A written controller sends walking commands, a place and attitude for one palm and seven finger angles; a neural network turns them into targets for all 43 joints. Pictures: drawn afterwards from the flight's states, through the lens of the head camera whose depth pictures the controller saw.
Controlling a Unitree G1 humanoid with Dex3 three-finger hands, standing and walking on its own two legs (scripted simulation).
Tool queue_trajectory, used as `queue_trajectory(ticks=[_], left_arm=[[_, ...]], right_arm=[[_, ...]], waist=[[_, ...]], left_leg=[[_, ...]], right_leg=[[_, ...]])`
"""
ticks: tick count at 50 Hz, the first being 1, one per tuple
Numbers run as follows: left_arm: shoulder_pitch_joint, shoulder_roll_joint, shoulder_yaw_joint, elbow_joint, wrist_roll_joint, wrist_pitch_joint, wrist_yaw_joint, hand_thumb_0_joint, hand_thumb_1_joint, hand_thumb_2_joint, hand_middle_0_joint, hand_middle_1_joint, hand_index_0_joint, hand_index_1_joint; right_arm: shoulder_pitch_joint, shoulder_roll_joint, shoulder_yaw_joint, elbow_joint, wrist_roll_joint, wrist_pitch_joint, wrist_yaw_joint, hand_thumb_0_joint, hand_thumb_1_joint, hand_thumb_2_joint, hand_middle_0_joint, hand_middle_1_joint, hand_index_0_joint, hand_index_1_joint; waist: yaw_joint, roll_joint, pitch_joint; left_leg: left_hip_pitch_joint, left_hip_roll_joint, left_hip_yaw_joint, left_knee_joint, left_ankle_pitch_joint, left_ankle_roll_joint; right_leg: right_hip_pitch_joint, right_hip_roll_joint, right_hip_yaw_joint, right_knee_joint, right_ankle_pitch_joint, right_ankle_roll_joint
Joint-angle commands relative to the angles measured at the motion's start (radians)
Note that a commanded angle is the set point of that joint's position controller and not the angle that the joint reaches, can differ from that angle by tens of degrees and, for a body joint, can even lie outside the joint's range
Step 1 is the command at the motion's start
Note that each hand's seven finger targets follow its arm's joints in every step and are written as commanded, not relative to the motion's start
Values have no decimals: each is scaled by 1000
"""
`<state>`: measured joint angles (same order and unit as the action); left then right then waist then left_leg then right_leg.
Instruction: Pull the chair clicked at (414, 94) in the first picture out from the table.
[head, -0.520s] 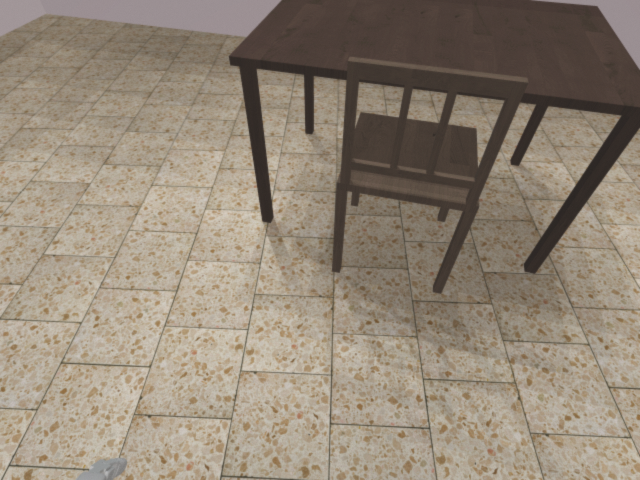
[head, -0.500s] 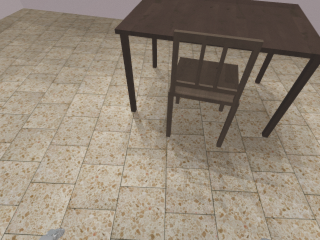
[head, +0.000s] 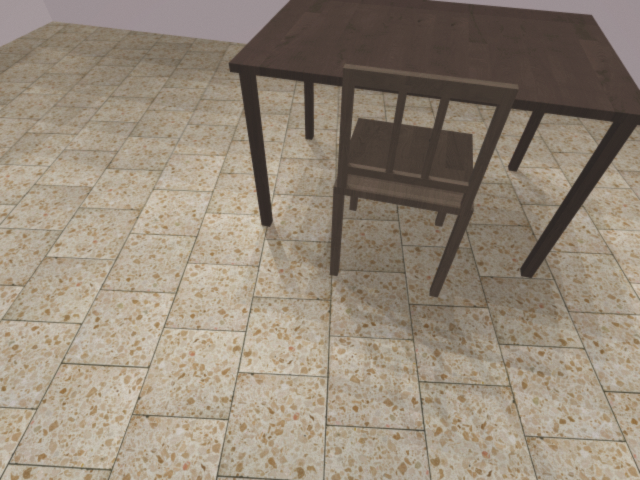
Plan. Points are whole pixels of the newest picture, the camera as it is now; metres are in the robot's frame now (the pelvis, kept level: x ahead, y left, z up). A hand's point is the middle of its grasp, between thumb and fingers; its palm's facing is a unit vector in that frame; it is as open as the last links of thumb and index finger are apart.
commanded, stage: stand and wait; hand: left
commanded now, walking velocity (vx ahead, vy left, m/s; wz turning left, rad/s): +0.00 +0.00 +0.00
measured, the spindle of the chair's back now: (395, 134) +0.98 -0.14 -0.10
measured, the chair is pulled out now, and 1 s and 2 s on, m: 0.00 0.00 0.00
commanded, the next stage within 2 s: look at it before walking up in 0.36 s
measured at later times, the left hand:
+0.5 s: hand out of the picture +0.07 +0.24 -0.15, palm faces -0.03 -0.94 -0.34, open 7.4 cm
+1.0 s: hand out of the picture +0.07 +0.25 -0.15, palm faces -0.02 -0.94 -0.34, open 7.4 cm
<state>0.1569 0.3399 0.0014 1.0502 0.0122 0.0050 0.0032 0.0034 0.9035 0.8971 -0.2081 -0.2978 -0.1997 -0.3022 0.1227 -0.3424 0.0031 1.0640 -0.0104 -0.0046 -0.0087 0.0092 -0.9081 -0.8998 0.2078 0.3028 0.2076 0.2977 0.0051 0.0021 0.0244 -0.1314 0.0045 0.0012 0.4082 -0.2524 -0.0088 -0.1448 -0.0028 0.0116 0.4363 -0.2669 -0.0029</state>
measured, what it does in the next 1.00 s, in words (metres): stands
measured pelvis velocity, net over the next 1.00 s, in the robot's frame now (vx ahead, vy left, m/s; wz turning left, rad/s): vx -0.01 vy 0.00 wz -0.01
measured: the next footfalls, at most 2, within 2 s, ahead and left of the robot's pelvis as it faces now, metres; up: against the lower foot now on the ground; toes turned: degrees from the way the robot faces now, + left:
left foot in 1.88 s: +0.17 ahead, +0.10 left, +0.00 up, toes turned -24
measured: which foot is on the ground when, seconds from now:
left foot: down 0.00-1.00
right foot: down 0.00-1.00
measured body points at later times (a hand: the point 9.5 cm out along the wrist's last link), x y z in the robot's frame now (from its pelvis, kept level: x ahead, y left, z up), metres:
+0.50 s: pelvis -0.01 -0.01 +0.00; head -0.01 -0.01 +0.45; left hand +0.08 +0.29 -0.13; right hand +0.06 -0.30 -0.13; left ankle -0.02 +0.13 -0.74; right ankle -0.02 -0.12 -0.74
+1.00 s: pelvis -0.01 +0.00 +0.00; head +0.00 +0.00 +0.45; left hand +0.07 +0.30 -0.13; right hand +0.07 -0.30 -0.13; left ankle -0.02 +0.13 -0.74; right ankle -0.02 -0.12 -0.74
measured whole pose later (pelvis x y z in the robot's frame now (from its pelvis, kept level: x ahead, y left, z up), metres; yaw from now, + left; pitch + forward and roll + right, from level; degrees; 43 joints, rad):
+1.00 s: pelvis -0.01 +0.00 +0.00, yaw +0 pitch -1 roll +0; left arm 0.14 0.34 0.00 1.09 0.01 -0.01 0.00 0.00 0.90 0.90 -0.21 -0.30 -0.20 -0.30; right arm 0.12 -0.34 0.01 1.11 -0.01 -0.01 -0.01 0.01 -0.91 -0.90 0.21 0.30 0.21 0.30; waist 0.00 0.00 0.03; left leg -0.11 0.02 0.01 0.35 -0.21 -0.02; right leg -0.13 0.01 0.02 0.37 -0.22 -0.01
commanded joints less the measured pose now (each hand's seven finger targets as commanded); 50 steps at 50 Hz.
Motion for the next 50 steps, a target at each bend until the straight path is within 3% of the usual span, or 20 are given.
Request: queue_trajectory(ticks=[1, 4, 17, 22, 24, 50], left_arm=[[-55, 212, 41, -59, -3, -29, 10, 0, 900, 900, -200, -300, -200, -300], [-54, 216, 40, -50, -2, -31, 9, 0, 900, 900, -200, -300, -200, -300], [-56, 212, 37, -33, -3, -33, 9, 0, 900, 900, -200, -300, -200, -300], [-55, 208, 38, -34, -3, -34, 9, 0, 900, 900, -200, -300, -200, -300], [-54, 210, 40, -34, -2, -36, 10, 0, 900, 900, -200, -300, -200, -300], [-46, 208, 37, -28, -2, -36, 11, 0, 900, 900, -200, -300, -200, -300]], right_arm=[[-59, -197, -39, -59, 0, -32, -11, 0, -900, -900, 200, 300, 200, 300], [-51, -198, -38, -49, 2, -30, -11, 0, -900, -900, 200, 300, 200, 300], [-38, -195, -35, -18, 0, -32, -8, 0, -900, -900, 200, 300, 200, 300], [-35, -196, -35, -16, 0, -36, -8, 0, -900, -900, 200, 300, 200, 300], [-36, -196, -36, -18, 2, -35, -9, 0, -900, -900, 200, 300, 200, 300], [-43, -200, -36, -12, 3, -35, -11, 0, -900, -900, 200, 300, 200, 300]], waist=[[-2, 0, -64], [-4, -27, -60], [-3, -14, -47], [-3, -3, -73], [-2, -23, -72], [-4, -3, -67]], left_leg=[[-3, 106, -79, -66, 184, 41], [-1, 106, -80, -68, 166, 38], [-10, 110, -78, -87, 143, 32], [4, 115, -80, -86, 183, 32], [10, 116, -80, -82, 195, 32], [35, 122, -83, -99, 240, 30]], right_leg=[[7, -115, 101, -75, 222, -36], [0, -116, 110, -88, 206, -38], [-10, -116, 121, -112, 165, -37], [6, -114, 113, -100, 209, -36], [3, -114, 115, -100, 229, -37], [21, -115, 104, -110, 273, -31]])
